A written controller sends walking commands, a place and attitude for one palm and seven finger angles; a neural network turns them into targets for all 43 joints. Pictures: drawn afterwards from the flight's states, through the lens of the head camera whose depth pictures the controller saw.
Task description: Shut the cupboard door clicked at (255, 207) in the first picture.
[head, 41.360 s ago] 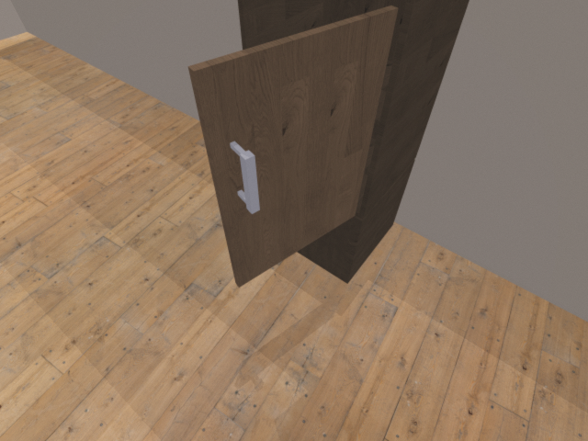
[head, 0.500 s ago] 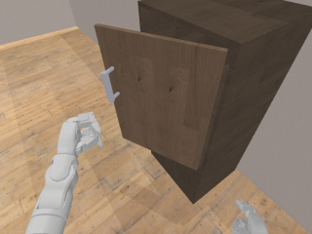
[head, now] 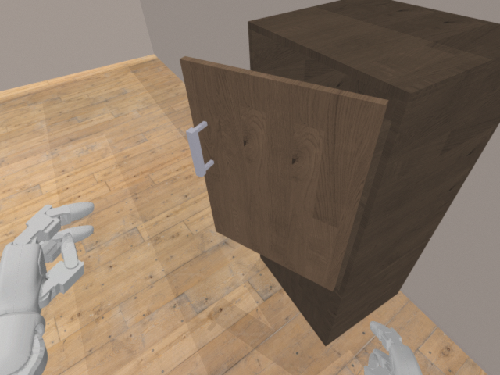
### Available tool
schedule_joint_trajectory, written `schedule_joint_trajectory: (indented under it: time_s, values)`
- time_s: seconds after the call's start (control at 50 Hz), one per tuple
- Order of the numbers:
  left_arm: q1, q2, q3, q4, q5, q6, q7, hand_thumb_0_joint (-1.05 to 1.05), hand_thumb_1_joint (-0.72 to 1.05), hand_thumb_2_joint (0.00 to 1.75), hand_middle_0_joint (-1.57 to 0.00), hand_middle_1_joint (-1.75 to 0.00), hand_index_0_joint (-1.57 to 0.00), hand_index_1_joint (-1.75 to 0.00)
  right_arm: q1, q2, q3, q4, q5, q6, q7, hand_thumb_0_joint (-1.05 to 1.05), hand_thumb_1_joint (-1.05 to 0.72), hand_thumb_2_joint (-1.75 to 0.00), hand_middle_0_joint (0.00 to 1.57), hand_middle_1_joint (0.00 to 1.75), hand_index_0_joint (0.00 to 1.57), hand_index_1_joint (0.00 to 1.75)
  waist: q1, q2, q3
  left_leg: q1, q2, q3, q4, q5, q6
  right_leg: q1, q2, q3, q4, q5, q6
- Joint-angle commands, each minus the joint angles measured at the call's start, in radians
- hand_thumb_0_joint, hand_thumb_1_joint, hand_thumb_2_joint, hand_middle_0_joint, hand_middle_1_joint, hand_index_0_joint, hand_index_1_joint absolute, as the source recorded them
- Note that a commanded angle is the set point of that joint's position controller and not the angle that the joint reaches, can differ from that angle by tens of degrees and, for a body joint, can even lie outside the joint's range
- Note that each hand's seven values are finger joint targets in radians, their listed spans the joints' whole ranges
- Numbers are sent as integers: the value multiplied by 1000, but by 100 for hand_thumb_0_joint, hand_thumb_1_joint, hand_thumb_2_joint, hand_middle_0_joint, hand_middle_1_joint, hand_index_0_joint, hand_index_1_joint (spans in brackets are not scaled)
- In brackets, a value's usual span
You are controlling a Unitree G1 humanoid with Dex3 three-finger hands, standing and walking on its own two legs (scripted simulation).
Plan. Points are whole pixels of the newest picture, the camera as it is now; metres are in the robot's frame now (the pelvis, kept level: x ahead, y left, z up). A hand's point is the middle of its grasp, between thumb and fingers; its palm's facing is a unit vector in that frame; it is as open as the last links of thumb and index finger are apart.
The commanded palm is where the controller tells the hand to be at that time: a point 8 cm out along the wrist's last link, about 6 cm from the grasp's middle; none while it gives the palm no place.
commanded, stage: draw the hand back to the body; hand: left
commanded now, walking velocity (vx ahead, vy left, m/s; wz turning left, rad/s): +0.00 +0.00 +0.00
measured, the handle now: (201, 149) +0.61 +0.20 +0.03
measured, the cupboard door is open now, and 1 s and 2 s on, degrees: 26 26 26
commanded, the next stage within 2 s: step back with the hand held close in 0.46 s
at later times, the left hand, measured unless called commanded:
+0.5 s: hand (62, 274) +0.19 +0.26 +0.15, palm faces +0.44 -0.80 -0.41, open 7.4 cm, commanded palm +0.14 +0.29 +0.17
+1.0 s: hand (34, 282) +0.17 +0.29 +0.15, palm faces +0.36 -0.78 -0.51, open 7.4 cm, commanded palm +0.12 +0.32 +0.17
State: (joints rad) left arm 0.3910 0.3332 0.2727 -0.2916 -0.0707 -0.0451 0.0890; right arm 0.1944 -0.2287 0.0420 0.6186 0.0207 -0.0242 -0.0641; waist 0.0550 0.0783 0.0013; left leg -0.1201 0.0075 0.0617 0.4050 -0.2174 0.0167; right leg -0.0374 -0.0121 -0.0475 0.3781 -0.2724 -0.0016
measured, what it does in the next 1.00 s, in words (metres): stands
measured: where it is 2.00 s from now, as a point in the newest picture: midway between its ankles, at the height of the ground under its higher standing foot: outside the picture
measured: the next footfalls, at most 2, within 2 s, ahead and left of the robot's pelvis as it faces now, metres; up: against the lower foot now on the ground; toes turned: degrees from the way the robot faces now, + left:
right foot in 1.66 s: -0.09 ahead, -0.11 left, +0.00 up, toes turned +6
left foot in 1.90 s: -0.07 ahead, +0.13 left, +0.00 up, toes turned +5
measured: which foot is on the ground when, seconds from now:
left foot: down 0.00-1.00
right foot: down 0.00-1.00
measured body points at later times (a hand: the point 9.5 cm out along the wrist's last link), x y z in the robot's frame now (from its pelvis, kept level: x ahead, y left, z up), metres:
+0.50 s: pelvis +0.00 -0.01 +0.00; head -0.03 -0.03 +0.45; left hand +0.16 +0.30 +0.18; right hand +0.19 -0.23 -0.08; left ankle +0.01 +0.11 -0.74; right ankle -0.04 -0.11 -0.74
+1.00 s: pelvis -0.03 +0.02 -0.01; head -0.03 +0.01 +0.44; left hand +0.15 +0.33 +0.18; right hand +0.14 -0.23 -0.09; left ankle +0.01 +0.11 -0.74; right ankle -0.04 -0.11 -0.74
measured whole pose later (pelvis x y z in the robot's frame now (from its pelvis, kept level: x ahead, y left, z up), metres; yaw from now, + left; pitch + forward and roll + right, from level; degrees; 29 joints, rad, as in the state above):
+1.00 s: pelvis -0.03 +0.02 -0.01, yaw -1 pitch +1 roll -1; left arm 0.55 0.45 0.41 -0.43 -0.08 -0.13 0.12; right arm 0.18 -0.24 0.00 0.55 0.03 0.04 -0.10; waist 0.00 0.04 -0.02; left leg -0.31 0.00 0.09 0.51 -0.21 0.05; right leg -0.24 -0.02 -0.02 0.48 -0.26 0.03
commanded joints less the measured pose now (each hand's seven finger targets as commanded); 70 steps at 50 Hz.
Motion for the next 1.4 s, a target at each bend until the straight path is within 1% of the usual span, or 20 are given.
schedule_joint_trajectory:
  time_s: [0.0, 0.06, 0.14, 0.28, 0.34, 0.54, 0.56, 0.58, 0.6, 0.66, 0.76, 0.82, 0.94, 1.02, 1.1, 1.12, 1.18, 1.3, 1.32, 1.38]
  values:
    - [-49, 216, 174, -280, -8, -79, 30, 0, 90, 90, -28, -39, -28, -39, -145, -98, -53, -167, -3, -73, -10, 0, -90, -90, 20, 30, 20, 30, 4, -16, -84, 72, 9, -28, -31, 216, 12, -76, 11, 6, -46, 244, -2]
    - [23, 237, 221, -307, -11, -92, 34, 0, 90, 90, -20, -30, -20, -30, -140, -97, -59, -165, -1, -85, -10, 0, -90, -90, 20, 30, 20, 30, 11, -19, -81, 65, 12, -26, -27, 227, 11, -73, 10, 5, -40, 251, -1]
    - [-32, 177, 152, -253, -5, -85, 32, 0, 90, 90, -20, -30, -20, -30, -133, -109, -63, -151, -1, -95, -15, 0, -90, -90, 20, 30, 20, 30, -12, -48, -4, 54, 14, -26, -44, 153, 15, -130, 9, 5, -63, 170, 4]
    - [-40, 216, 185, -293, -1, -99, 42, 0, 90, 90, -20, -30, -20, -30, -137, -104, -63, -148, -6, -109, -22, 0, -90, -90, 20, 30, 20, 30, 6, -26, -76, 74, 4, -25, -33, 179, 21, -86, 6, 10, -50, 203, 1]
    - [-15, 220, 192, -304, -2, -100, 41, 0, 90, 90, -20, -30, -20, -30, -142, -97, -59, -147, -6, -111, -20, 0, -90, -90, 20, 30, 20, 30, 9, 6, -74, 70, 4, -22, -29, 194, 18, -78, 2, 14, -51, 225, -1]
    - [5, 198, 186, -262, -10, -92, 31, 0, 90, 90, -20, -30, -20, -30, -140, -96, -62, -151, -5, -100, -18, 0, -90, -90, 20, 30, 20, 30, 4, -27, -26, 59, 11, -16, -40, 178, 16, -100, 7, 15, -69, 206, 3]
    - [-4, 202, 188, -276, -10, -95, 31, 0, 90, 90, -20, -30, -20, -30, -139, -99, -63, -153, -5, -100, -18, 0, -90, -90, 20, 30, 20, 30, 4, -29, -44, 63, 9, -17, -37, 184, 16, -92, 9, 14, -67, 210, 3]
    - [-94, 315, 282, -332, -3, -126, 37, 0, 90, 90, -20, -30, -20, -30, -136, -127, -72, -176, -1, -74, -16, 0, -90, -90, 20, 30, 20, 30, -29, -32, -15, 0, 37, -27, 33, 133, 31, -180, -53, 92, -102, 273, 4]
    - [-22, 266, 239, -269, -2, -133, 33, 0, 90, 90, -20, -30, -20, -30, -137, -115, -71, -157, -6, -60, -19, 0, -90, -90, 20, 30, 20, 30, -36, -70, -35, -11, 31, -33, 61, 118, 30, -188, -85, 99, -96, 301, -4]
    - [39, 240, 214, -265, 1, -146, 34, 0, 90, 90, -20, -30, -20, -30, -129, -111, -78, -168, -3, -32, -21, 0, -90, -90, 20, 30, 20, 30, -40, -56, -101, -25, 37, -26, 85, 169, 22, -174, -109, 97, -38, 386, -9]
    - [94, 278, 250, -309, -9, -144, 46, 0, 90, 90, -20, -30, -20, -30, -124, -124, -87, -199, 1, 2, -36, 0, -90, -90, 20, 30, 20, 30, -41, -40, -177, -17, 70, -48, 68, 380, 21, -145, -68, 57, 54, 455, 6]
    - [120, 311, 285, -315, -13, -142, 54, 0, 90, 90, -20, -30, -20, -30, -125, -132, -93, -211, 2, 18, -43, 0, -90, -90, 20, 30, 20, 30, -38, -38, -190, -47, 81, -59, 57, 389, 21, -134, -56, 56, 76, 439, 8]
    - [146, 290, 273, -344, -12, -151, 65, 0, 90, 90, -20, -30, -20, -30, -112, -133, -89, -227, 5, 19, -44, 0, -90, -90, 20, 30, 20, 30, -42, 0, -166, -176, 108, -92, 2, 239, 30, -109, -29, 58, 116, 298, 13]
    - [131, 311, 304, -364, 1, -171, 72, 0, 90, 90, -20, -30, -20, -30, -109, -151, -93, -225, -1, -4, -45, 0, -90, -90, 20, 30, 20, 30, -38, 44, -136, -335, 132, -134, -67, -16, 52, -48, 2, 60, 159, 190, 19]
    - [101, 269, 287, -356, 17, -199, 75, 0, 90, 90, -20, -30, -20, -30, -93, -149, -88, -225, 0, -31, -44, 0, -90, -90, 20, 30, 20, 30, -48, 74, -71, -552, 161, -178, -144, -367, 77, 25, 22, 56, 234, 105, 23]
    - [96, 303, 323, -360, 25, -208, 76, 0, 90, 90, -20, -30, -20, -30, -94, -155, -91, -219, -6, -38, -45, 0, -90, -90, 20, 30, 20, 30, -42, 70, -77, -588, 167, -195, -154, -406, 84, 55, 28, 57, 244, 96, 24]
    - [68, 260, 286, -364, 30, -222, 76, 0, 90, 90, -20, -30, -20, -30, -77, -150, -90, -213, -3, -56, -40, 0, -90, -90, 20, 30, 20, 30, -50, 53, -69, -626, 165, -182, -121, -465, 83, 39, 21, 71, 258, 40, 18]
    - [22, 259, 267, -406, 39, -241, 89, 0, 90, 90, -20, -30, -20, -30, -50, -132, -88, -186, -18, -88, -32, 0, -90, -90, 20, 30, 20, 30, -62, -40, -36, -480, 81, -127, 51, -420, 38, -229, -55, 192, 72, -209, -34]
    - [22, 304, 304, -412, 41, -244, 94, 0, 90, 90, -20, -30, -20, -30, -47, -135, -91, -172, -27, -90, -32, 0, -90, -90, 20, 30, 20, 30, -60, -56, -44, -422, 71, -119, 80, -375, 27, -280, -77, 222, 31, -232, -47]
    - [14, 281, 266, -410, 33, -252, 106, 0, 90, 90, -20, -30, -20, -30, -39, -113, -80, -154, -27, -89, -29, 0, -90, -90, 20, 30, 20, 30, -72, -98, -53, -308, 45, -101, 143, -272, 10, -392, -119, 226, -28, -246, -57]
